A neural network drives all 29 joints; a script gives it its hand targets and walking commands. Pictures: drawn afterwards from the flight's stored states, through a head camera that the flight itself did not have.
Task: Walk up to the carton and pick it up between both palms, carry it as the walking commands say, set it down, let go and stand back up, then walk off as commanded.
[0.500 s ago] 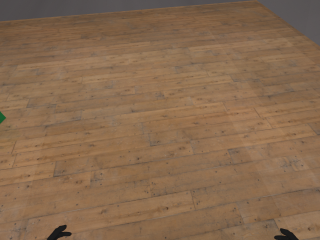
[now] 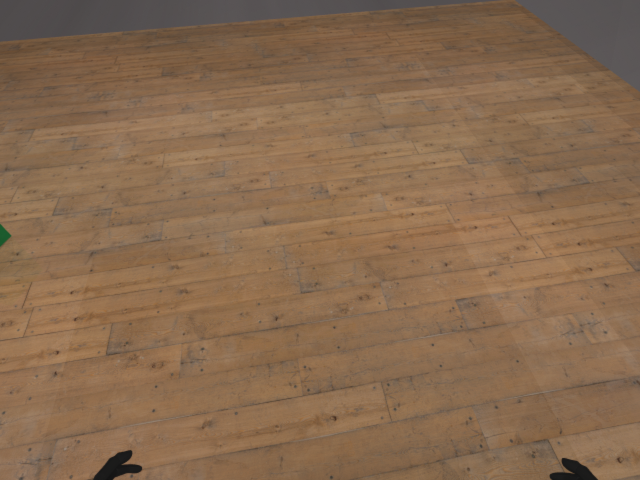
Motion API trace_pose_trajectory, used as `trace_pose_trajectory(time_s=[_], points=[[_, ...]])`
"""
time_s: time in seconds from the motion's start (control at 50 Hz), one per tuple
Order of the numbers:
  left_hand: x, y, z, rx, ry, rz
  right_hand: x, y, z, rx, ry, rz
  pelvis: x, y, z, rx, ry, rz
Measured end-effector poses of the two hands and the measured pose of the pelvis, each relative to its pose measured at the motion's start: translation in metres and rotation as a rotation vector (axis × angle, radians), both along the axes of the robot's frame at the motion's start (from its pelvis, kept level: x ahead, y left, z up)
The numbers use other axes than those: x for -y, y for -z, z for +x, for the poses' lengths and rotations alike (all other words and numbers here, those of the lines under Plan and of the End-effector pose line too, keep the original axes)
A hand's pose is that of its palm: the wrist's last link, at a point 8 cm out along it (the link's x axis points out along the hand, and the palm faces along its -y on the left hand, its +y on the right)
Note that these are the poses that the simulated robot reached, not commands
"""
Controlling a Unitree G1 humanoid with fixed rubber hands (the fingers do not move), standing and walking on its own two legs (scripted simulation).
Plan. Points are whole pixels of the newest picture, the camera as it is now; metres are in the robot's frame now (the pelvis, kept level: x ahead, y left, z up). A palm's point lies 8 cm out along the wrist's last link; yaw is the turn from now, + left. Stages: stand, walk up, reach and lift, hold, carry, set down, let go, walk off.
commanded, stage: stand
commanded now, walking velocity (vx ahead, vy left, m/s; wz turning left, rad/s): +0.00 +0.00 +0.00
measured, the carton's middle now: out of the picture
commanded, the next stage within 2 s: walk up in 0.18 s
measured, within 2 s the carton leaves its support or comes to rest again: neither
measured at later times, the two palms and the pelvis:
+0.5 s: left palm out of the picture +0.10 +0.29 -0.10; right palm out of the picture +0.08 -0.32 -0.12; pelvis -0.01 -0.01 +0.00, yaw +6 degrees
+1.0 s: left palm out of the picture -0.10 +0.27 -0.14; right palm (499, 443) +0.19 -0.21 -0.11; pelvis -0.05 -0.02 -0.02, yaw +24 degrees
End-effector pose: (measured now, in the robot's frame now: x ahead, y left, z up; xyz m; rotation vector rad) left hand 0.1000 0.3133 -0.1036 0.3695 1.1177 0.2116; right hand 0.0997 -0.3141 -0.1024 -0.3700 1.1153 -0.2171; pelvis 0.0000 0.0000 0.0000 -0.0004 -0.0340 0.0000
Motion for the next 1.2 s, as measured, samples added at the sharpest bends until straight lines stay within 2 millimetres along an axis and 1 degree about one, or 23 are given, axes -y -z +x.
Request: trace_pose_trajectory(time_s=[0.36, 0.38, 0.44, 0.5, 0.56, 0.58, 0.62, 0.66, 0.7, 0.76, 0.84, 0.92, 0.96, 1.0, 1.02, 1.06, 1.14, 1.2], points=[[-0.001, 0.000, 0.001, -0.004, -0.003, 0.001, 0.000, 0.000, 0.002, -0.004, 0.001, -0.002, -0.001, 0.000, 0.003, -0.001, 0.000, 0.000], [-0.001, 0.000, 0.002, -0.007, -0.013, -0.011, 0.001, 0.000, -0.002, -0.019, 0.008, -0.017, 0.000, 0.000, 0.003, -0.007, -0.006, -0.004], [0.007, -0.003, 0.008, 0.036, -0.048, -0.015, 0.004, 0.005, -0.018, -0.092, 0.014, -0.010, 0.006, -0.001, -0.003, -0.021, -0.064, -0.020], [0.023, -0.003, 0.003, 0.048, -0.063, -0.018, 0.004, 0.014, -0.023, -0.136, -0.001, 0.025, 0.015, 0.000, -0.009, -0.030, -0.101, -0.027], [0.042, 0.003, -0.014, 0.034, -0.094, -0.022, 0.006, 0.027, -0.019, -0.150, -0.033, 0.060, 0.029, 0.004, -0.015, -0.037, -0.130, -0.018], [0.047, 0.007, -0.022, 0.032, -0.108, -0.016, 0.007, 0.033, -0.015, -0.148, -0.051, 0.072, 0.035, 0.009, -0.015, -0.040, -0.140, -0.005], [0.058, 0.013, -0.046, -0.003, -0.134, -0.009, 0.006, 0.043, -0.006, -0.137, -0.089, 0.089, 0.044, 0.014, -0.019, -0.037, -0.158, 0.005], [0.067, 0.014, -0.074, -0.053, -0.170, -0.015, -0.001, 0.046, 0.003, -0.133, -0.124, 0.110, 0.049, 0.012, -0.022, -0.033, -0.188, 0.013], [0.074, 0.013, -0.097, -0.079, -0.222, -0.022, -0.009, 0.046, 0.013, -0.128, -0.163, 0.132, 0.052, 0.010, -0.024, -0.032, -0.217, 0.017], [0.080, 0.012, -0.120, -0.077, -0.293, -0.034, -0.020, 0.043, 0.031, -0.110, -0.227, 0.154, 0.054, 0.008, -0.026, -0.034, -0.261, 0.022], [0.078, 0.015, -0.147, -0.058, -0.367, -0.047, -0.043, 0.033, 0.063, -0.049, -0.320, 0.162, 0.052, 0.009, -0.031, -0.035, -0.319, 0.019], [0.065, 0.027, -0.178, -0.046, -0.438, -0.064, -0.074, 0.020, 0.092, 0.029, -0.421, 0.145, 0.042, 0.015, -0.040, -0.041, -0.381, 0.002], [0.055, 0.035, -0.193, -0.037, -0.467, -0.069, -0.089, 0.017, 0.097, 0.052, -0.462, 0.137, 0.033, 0.021, -0.045, -0.045, -0.411, -0.002], [0.045, 0.039, -0.205, -0.049, -0.490, -0.072, -0.101, 0.012, 0.092, 0.052, -0.495, 0.141, 0.023, 0.021, -0.047, -0.044, -0.417, 0.008], [0.040, 0.038, -0.205, -0.052, -0.491, -0.077, -0.103, 0.010, 0.086, 0.050, -0.497, 0.142, 0.018, 0.019, -0.047, -0.044, -0.421, 0.004], [0.029, 0.031, -0.194, -0.021, -0.470, -0.087, -0.101, 0.007, 0.069, 0.024, -0.474, 0.130, 0.010, 0.013, -0.044, -0.042, -0.437, -0.010], [0.005, 0.014, -0.154, 0.090, -0.422, -0.087, -0.091, 0.007, 0.030, -0.081, -0.408, 0.099, -0.005, 0.003, -0.033, -0.035, -0.477, -0.026], [-0.009, 0.005, -0.123, 0.145, -0.406, -0.087, -0.088, 0.009, 0.011, -0.151, -0.377, 0.089, -0.015, 0.001, -0.019, -0.033, -0.502, -0.030]])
